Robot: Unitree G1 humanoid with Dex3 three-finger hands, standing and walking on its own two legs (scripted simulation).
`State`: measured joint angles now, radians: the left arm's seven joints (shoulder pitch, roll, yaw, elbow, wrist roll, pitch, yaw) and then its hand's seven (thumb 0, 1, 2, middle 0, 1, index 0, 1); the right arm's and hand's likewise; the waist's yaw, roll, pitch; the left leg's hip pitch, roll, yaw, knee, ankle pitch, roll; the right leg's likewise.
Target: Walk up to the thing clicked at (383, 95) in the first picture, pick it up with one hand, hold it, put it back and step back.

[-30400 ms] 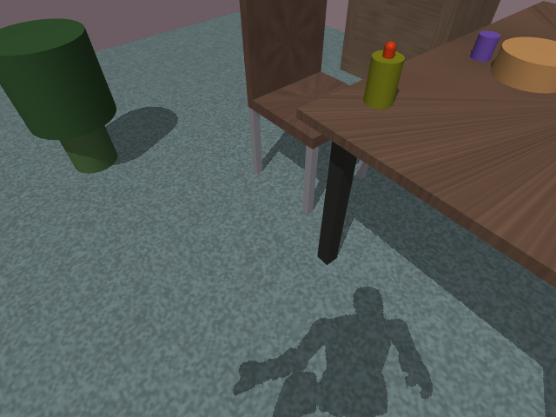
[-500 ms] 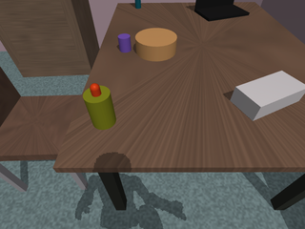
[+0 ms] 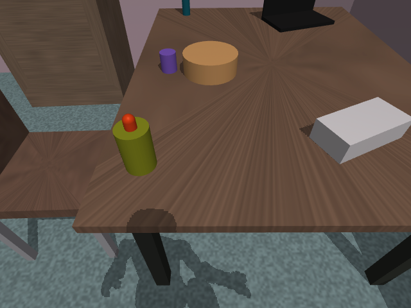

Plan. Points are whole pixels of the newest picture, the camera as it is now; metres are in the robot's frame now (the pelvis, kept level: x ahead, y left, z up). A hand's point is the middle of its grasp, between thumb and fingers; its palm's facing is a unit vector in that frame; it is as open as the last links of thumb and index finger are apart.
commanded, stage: stand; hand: left
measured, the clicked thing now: (135, 141) +0.51 +0.20 +0.04
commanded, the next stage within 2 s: step back in 0.02 s
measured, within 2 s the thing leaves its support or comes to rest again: neither
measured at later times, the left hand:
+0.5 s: hand out of the picture -0.03 +0.24 -0.17, palm faces -0.01 -0.90 -0.43, open 7.4 cm
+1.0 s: hand out of the picture -0.13 +0.30 -0.17, palm faces +0.12 -0.92 -0.38, open 7.4 cm
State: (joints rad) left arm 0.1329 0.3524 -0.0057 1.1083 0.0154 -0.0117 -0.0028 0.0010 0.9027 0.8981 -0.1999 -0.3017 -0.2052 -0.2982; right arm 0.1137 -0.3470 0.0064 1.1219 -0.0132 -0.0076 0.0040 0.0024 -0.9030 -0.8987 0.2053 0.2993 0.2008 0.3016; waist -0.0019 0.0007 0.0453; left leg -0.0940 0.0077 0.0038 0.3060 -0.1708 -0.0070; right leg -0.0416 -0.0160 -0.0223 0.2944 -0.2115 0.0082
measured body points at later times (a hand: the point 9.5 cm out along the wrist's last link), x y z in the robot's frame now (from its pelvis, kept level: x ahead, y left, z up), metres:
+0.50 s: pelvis -0.10 -0.03 -0.03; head -0.03 -0.06 +0.41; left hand -0.03 +0.29 -0.14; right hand +0.04 -0.35 -0.17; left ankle -0.04 +0.11 -0.71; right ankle -0.10 -0.13 -0.75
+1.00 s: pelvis -0.22 +0.01 -0.02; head -0.18 +0.04 +0.43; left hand -0.14 +0.35 -0.15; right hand -0.08 -0.29 -0.12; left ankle -0.20 +0.12 -0.75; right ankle -0.22 -0.13 -0.66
